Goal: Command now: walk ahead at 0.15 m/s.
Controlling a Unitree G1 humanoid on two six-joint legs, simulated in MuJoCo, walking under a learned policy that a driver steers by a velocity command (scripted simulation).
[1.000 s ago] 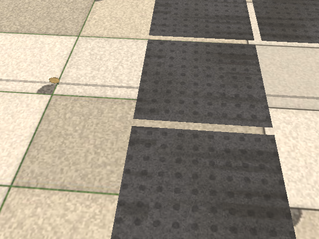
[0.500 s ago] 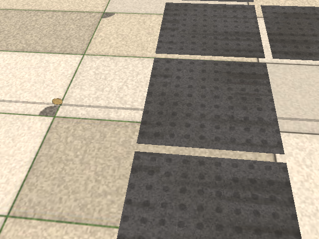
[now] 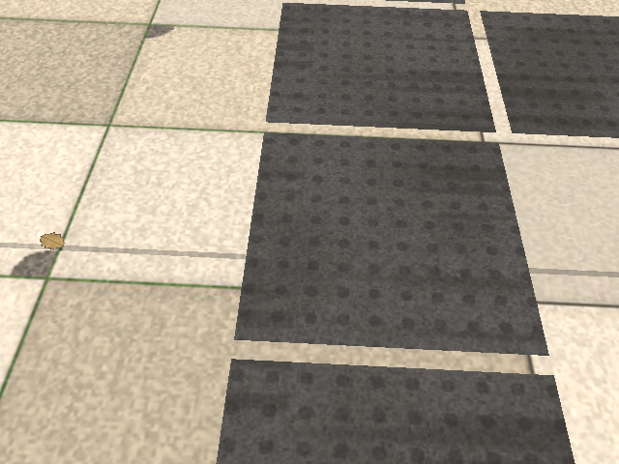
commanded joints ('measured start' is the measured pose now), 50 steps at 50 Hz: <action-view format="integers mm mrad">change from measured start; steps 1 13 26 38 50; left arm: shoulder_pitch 125 -14 4 -115 204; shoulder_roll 12 46 51 -1 21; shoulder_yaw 1 20 31 21 6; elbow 1 16 78 29 120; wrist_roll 10 7 -3 -24 2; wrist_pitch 20 41 46 -48 -31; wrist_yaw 7 -1 -3 -46 -56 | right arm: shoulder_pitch -79 63 67 217 3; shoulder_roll -136 -79 -63 -153 -77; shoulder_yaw -19 -4 -4 -44 -59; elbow -60 17 77 103 -26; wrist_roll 3 20 27 60 62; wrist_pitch -5 61 86 0 -2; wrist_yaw -24 -59 -65 -53 -25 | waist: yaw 66 -20 12 -23 37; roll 110 -79 38 201 -18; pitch -107 -59 -72 135 15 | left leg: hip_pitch -104 -65 -15 164 -490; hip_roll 243 79 107 435 199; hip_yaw -72 -39 -58 -512 -105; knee -74 121 146 -8 848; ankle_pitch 588 -193 -28 -259 -129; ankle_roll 152 -52 -64 176 -17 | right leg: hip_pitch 232 364 442 -49 630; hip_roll -6 -41 25 79 -129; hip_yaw -19 88 7 -99 134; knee -198 -631 -521 -265 -831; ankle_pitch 131 136 387 -104 349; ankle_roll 22 -99 -88 -109 -185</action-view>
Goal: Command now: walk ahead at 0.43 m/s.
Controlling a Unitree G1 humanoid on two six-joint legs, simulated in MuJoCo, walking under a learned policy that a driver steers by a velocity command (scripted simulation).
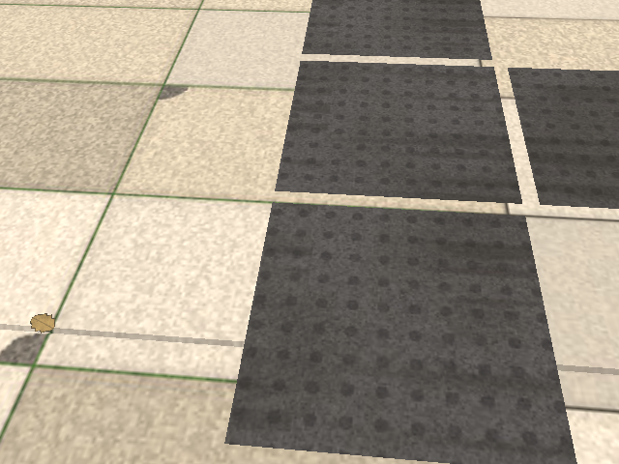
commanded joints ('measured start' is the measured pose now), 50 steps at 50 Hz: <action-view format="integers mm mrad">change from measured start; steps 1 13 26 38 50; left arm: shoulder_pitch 77 155 64 -278 112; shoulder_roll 81 159 89 77 339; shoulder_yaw -2 24 31 33 116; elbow -12 8 -65 -197 -246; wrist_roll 9 -7 -31 -11 -6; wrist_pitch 6 17 35 42 43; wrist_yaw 10 44 50 11 -4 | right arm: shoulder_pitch -31 -422 -118 50 44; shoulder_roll -44 -51 -54 -130 -83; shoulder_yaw -24 -5 -19 -27 -2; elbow -58 -210 -69 -27 -172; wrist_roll -6 -7 -51 -50 -23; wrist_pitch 6 4 -27 -11 -35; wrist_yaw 5 37 39 -26 -3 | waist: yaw -8 34 11 -70 82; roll -77 -86 71 12 -217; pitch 62 155 -18 99 -399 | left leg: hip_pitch -249 -215 223 437 -279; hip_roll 69 25 182 202 -104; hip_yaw -8 25 -142 125 -28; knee -67 -623 -1051 -1092 293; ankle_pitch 100 313 133 338 -289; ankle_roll -6 1 120 83 -82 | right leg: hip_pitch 136 190 -405 -660 579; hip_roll -244 -298 -198 -158 -412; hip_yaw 217 118 163 108 928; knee -217 -262 830 370 -78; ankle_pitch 398 381 27 395 45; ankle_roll -119 -110 -13 20 -420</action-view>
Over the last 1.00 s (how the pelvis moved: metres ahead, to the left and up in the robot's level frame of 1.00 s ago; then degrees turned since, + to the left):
0.20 -0.07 0.00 0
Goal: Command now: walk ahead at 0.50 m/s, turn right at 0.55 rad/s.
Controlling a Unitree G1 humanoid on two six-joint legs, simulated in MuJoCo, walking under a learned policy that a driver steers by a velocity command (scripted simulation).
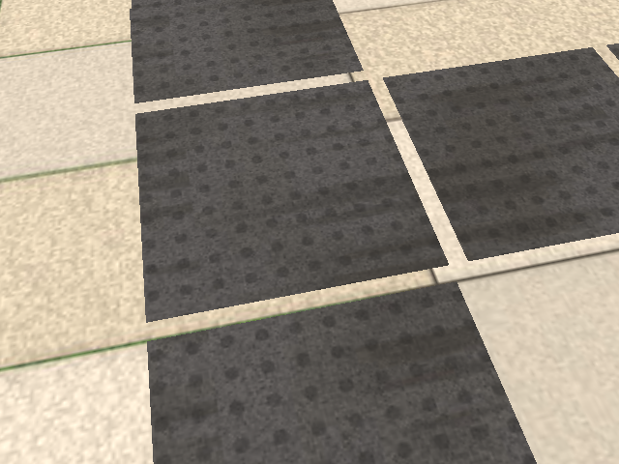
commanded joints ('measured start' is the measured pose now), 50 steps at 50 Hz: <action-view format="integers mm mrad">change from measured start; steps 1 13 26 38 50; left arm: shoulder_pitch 361 242 330 111 27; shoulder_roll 216 177 183 108 141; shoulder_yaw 60 38 9 0 11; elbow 14 -47 -38 -125 -180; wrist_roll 22 3 15 24 45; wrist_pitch -12 -14 3 58 25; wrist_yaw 19 61 65 107 85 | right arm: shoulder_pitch -118 -348 -83 -155 -40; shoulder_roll -125 -64 -150 -203 -208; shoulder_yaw -11 -11 -29 -55 -77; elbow -174 -265 -221 -265 -282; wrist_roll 50 -8 18 18 14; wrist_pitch -104 -51 -50 50 97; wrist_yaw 30 17 63 4 -10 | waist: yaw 152 64 -23 18 -29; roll -115 -67 122 137 -102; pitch -339 -47 -277 -177 -119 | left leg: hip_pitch -779 -476 236 -216 -572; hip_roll -68 -43 264 71 -116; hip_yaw -273 -199 -690 -520 -291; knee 595 -258 -479 -588 305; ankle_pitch -18 555 792 450 -4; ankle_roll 45 -26 334 242 -43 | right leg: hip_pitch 933 255 -140 111 402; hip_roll -351 -103 1 0 -312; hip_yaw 803 303 223 157 336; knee -358 -417 690 127 -307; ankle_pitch -10 193 -402 -128 356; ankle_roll -278 -101 161 195 -58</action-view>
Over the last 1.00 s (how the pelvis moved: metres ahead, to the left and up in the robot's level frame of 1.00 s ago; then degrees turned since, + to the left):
0.52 0.00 -0.03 -16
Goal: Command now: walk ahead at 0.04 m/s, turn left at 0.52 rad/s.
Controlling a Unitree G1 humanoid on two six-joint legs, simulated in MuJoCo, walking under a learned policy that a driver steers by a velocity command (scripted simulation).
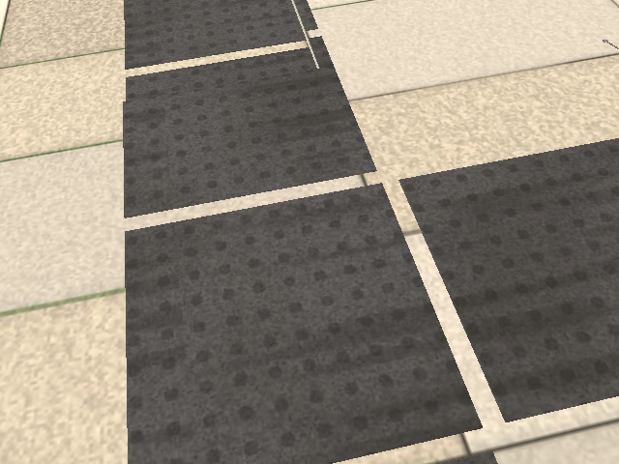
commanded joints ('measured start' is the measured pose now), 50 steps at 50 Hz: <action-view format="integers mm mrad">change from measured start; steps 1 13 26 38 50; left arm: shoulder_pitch -63 -6 -17 -43 -39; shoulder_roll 120 217 138 132 149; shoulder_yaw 29 70 52 47 39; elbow -84 -53 -57 -74 -90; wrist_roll -16 -43 -23 -41 -11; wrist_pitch -11 15 20 -16 14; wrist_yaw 3 -1 13 -25 8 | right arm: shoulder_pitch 83 -37 -29 -45 -16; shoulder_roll -114 -62 -132 -165 -92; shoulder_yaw -41 -19 -23 -38 -35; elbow -35 -177 -188 -200 -191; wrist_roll -1 6 -12 2 16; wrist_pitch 19 33 -11 13 31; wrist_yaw -6 48 3 6 7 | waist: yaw -15 44 30 9 38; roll -158 -238 90 129 -199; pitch -66 -95 -117 -105 -30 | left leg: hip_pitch -157 106 372 335 -142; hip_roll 71 117 289 248 78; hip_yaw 6 180 -196 -422 56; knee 286 -258 -591 -542 205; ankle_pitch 23 130 622 494 80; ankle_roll -61 -14 253 238 -90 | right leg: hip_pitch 169 192 -323 -81 216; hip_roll -280 -327 -19 45 -241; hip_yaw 188 15 38 66 104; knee -122 -82 617 125 -149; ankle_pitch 430 372 -136 -151 321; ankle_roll -181 -184 89 60 -202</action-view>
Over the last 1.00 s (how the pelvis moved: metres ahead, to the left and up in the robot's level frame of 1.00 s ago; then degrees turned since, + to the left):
0.37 -0.02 0.03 1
